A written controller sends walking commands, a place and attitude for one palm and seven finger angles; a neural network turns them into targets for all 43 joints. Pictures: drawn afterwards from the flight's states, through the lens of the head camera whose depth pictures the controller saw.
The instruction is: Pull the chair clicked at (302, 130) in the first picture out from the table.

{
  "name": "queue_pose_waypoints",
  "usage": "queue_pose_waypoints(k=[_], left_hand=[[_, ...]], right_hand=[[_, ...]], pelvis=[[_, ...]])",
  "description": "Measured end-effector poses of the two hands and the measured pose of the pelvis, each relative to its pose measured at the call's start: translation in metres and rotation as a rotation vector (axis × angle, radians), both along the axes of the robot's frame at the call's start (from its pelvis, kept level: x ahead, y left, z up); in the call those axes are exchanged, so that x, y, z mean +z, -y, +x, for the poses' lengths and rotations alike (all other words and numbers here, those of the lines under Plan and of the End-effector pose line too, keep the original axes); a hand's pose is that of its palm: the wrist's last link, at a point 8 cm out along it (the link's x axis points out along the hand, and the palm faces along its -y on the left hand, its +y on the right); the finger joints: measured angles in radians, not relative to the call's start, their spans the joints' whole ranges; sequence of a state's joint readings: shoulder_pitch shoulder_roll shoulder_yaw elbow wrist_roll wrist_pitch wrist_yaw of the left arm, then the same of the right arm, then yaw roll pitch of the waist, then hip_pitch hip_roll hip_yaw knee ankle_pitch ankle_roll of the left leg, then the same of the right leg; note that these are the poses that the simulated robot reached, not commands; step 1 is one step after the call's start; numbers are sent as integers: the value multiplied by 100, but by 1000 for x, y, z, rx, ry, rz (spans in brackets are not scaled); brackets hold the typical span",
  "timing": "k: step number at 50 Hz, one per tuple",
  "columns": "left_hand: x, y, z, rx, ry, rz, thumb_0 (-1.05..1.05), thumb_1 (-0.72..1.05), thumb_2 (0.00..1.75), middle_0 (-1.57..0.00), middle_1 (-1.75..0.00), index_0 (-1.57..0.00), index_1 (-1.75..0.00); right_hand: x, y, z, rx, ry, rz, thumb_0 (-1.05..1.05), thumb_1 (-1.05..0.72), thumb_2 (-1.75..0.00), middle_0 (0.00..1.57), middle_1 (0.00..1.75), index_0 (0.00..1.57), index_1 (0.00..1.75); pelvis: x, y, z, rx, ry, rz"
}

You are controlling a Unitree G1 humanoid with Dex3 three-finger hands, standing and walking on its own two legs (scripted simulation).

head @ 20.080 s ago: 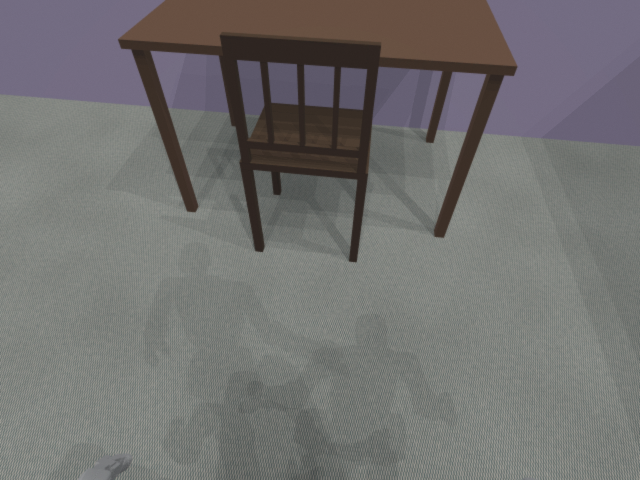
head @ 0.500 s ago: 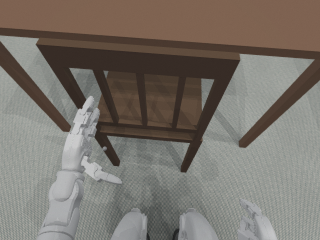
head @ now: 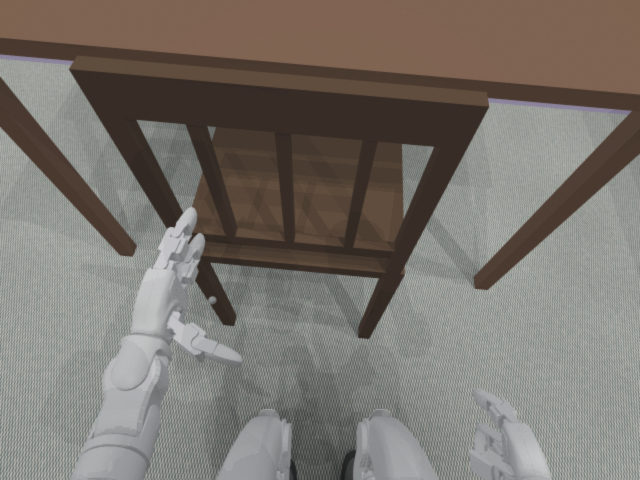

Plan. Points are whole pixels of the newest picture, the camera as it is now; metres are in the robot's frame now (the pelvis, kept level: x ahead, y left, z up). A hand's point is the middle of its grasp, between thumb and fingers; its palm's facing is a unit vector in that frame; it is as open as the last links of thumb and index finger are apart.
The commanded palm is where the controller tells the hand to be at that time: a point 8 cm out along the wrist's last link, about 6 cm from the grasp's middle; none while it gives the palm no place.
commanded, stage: aim the fingers beside a spindle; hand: left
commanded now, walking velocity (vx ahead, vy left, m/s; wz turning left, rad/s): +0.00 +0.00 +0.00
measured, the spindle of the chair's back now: (287, 192) +0.48 +0.06 +0.01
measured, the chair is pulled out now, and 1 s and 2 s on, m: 0.00 0.00 0.00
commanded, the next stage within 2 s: push the fingers through the gap in 1.26 s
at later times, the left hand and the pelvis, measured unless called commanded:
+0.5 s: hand (199, 276) +0.34 +0.15 +0.05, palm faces -0.03 -1.00 -0.06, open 16.9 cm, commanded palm +0.32 +0.20 +0.02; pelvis +0.01 +0.00 +0.01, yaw +0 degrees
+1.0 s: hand (215, 297) +0.33 +0.14 +0.00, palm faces -0.11 -0.99 +0.00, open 17.0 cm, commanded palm +0.32 +0.19 +0.03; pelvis +0.01 +0.00 +0.00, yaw +0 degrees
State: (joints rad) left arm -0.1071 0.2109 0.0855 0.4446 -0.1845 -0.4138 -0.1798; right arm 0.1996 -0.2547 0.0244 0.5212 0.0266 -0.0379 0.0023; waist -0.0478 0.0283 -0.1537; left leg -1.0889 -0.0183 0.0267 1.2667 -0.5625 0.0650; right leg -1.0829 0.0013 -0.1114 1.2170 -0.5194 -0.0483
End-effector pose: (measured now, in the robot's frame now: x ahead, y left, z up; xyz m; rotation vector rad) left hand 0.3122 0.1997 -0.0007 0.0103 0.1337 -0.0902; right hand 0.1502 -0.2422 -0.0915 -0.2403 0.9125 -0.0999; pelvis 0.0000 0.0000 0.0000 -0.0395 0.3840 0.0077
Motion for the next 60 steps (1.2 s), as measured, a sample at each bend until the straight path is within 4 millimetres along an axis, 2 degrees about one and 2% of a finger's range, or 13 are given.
queue_pose_waypoints(k=[8, 16, 20, 24, 29, 33, 37, 41, 45, 49, 53, 56, 60], left_hand=[[50, -2, -3, 24, 211, 31, -1, -50, 30, -6, -8, -6, -8], [-2, 3, 5, -11, -14, -3, -1, -50, 30, -5, -8, -5, -8], [17, 13, -4, -27, 70, -11, -2, -50, 30, -5, -8, -6, -8], [48, 0, 2, 33, 204, 36, -1, -50, 30, -6, -8, -6, -8], [21, -15, 17, 59, 84, 39, -1, -50, 30, -6, -8, -6, -8], [-5, 2, 8, -24, -33, -8, -1, -50, 30, -5, -8, -5, -8], [24, 19, -3, -50, 77, -24, -2, -50, 30, -5, -8, -5, -8], [50, 6, 5, 31, 206, 31, -1, -50, 30, -6, -8, -6, -8], [24, -14, 20, 81, 106, 52, -1, -50, 30, -6, -8, -6, -8], [-2, -4, 10, 4, -24, 10, -1, -50, 30, -5, -8, -5, -8], [25, 19, -10, -57, 62, -26, -2, -50, 30, -5, -8, -5, -8], [51, 17, -12, -17, 176, 1, -2, -50, 30, -6, -8, -6, -8], [38, -4, 5, 71, 165, 53, -1, -50, 30, -6, -8, -6, -8]], right_hand=[[4, -1, -3, 0, -10, -8, 1, -90, -89, 21, 30, 20, 30], [0, 1, -1, -8, -12, -4, 1, -90, -89, 21, 30, 20, 30], [3, 2, 0, -22, -3, -16, 1, -90, -89, 21, 30, 20, 30], [3, -1, 1, -4, -15, -8, 1, -90, -89, 21, 30, 20, 30], [-2, -2, 3, 11, -30, 8, 1, -90, -89, 21, 30, 20, 30], [-1, 1, 4, -11, -20, -3, 1, -90, -89, 21, 30, 20, 30], [5, 2, 4, -25, -6, -14, 1, -90, -89, 21, 30, 20, 30], [4, -1, 4, -3, -18, -5, 1, -90, -89, 20, 30, 20, 30], [-2, 0, 5, 12, -32, 6, 1, -90, -89, 21, 30, 20, 30], [-2, 3, 5, -10, -23, 2, 1, -90, -89, 21, 30, 20, 30], [5, 3, 4, -27, -5, -6, 1, -90, -89, 21, 30, 20, 30], [8, 0, 5, -12, -2, -2, 1, -90, -89, 21, 30, 20, 30], [2, 0, 7, 18, -10, 5, 1, -90, -89, 21, 30, 20, 30]], pelvis=[[7, -2, 4, 1, 11, 0], [1, -2, 2, 1, -5, -2], [4, -3, 5, -6, 0, -1], [7, -2, 7, -3, 5, 2], [2, 0, 6, 4, -5, 1], [1, -1, 6, 3, -12, -5], [7, -3, 10, -4, -3, -2], [9, -1, 11, -3, 2, 5], [3, 2, 8, 2, -5, 5], [1, 2, 7, 3, -10, -3], [8, -1, 10, -3, 1, -3], [12, 0, 12, -3, 8, 4], [5, 3, 8, 4, 4, 7]])
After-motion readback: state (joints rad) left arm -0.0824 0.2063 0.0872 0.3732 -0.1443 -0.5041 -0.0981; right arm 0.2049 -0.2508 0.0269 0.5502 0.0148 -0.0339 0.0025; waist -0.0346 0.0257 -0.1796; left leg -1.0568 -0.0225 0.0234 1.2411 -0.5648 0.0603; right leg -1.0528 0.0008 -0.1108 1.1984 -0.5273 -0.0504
